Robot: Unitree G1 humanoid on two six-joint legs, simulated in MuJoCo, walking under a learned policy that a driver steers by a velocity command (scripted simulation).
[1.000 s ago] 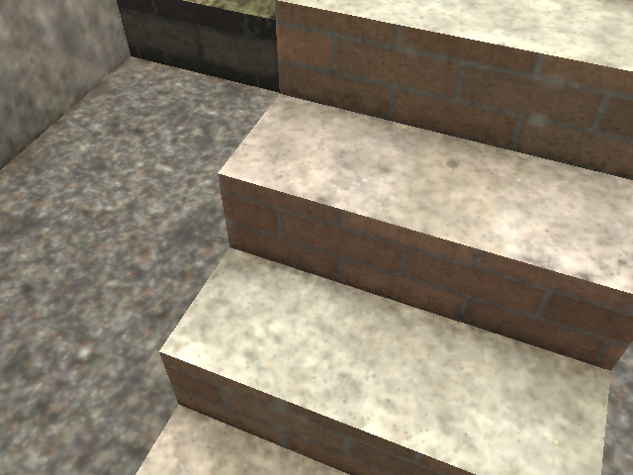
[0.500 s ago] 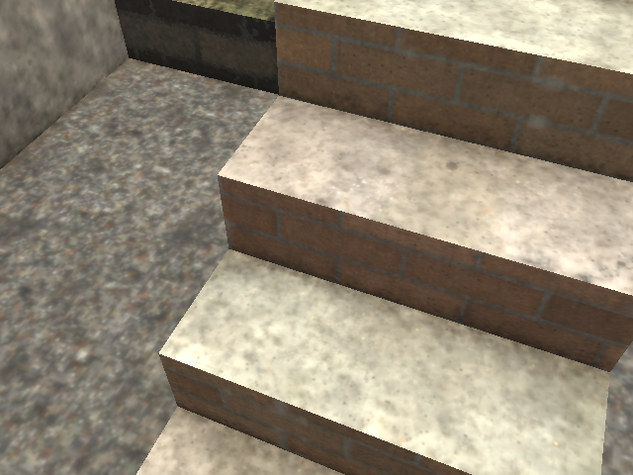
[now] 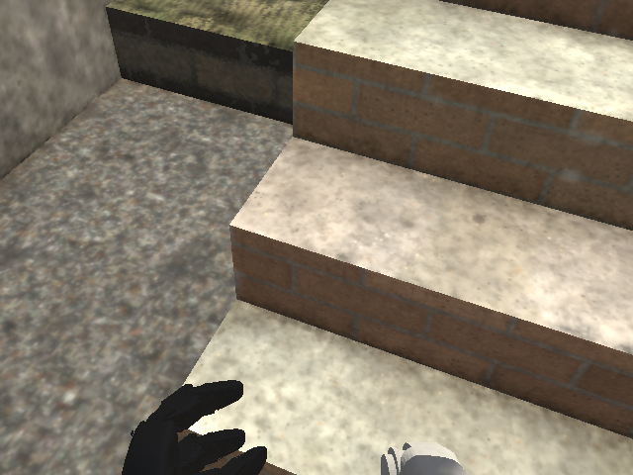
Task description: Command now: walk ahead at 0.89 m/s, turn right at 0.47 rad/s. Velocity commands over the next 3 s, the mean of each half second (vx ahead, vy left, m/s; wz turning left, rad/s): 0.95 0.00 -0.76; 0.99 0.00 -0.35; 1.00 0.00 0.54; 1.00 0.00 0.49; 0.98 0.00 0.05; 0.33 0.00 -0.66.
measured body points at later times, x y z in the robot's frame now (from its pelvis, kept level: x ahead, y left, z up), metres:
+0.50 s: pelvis +0.21 -0.05 +0.19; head +0.23 -0.07 +0.64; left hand +0.29 +0.16 +0.05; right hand +0.48 -0.29 +0.29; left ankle +0.35 +0.02 -0.21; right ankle +0.09 -0.07 -0.55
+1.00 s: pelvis +0.42 -0.18 +0.37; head +0.40 -0.19 +0.82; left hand +0.72 -0.13 +0.34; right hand +0.38 -0.43 +0.23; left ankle +0.45 -0.03 -0.35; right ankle +0.37 -0.28 -0.35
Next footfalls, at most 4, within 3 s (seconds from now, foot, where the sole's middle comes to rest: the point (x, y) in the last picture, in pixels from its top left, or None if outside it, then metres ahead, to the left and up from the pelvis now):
0.16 right None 0.13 -0.08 -0.58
0.60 left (356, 422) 0.48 -0.04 -0.39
1.00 right None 0.40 -0.31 -0.39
1.48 left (471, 234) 0.71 -0.21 -0.20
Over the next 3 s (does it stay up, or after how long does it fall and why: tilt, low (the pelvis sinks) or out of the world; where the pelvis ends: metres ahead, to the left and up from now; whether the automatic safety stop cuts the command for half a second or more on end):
stays up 1.09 -0.39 0.94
